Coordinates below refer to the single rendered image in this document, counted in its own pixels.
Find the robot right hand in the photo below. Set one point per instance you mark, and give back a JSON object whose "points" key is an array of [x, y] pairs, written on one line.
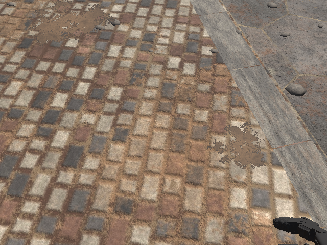
{"points": [[303, 226]]}

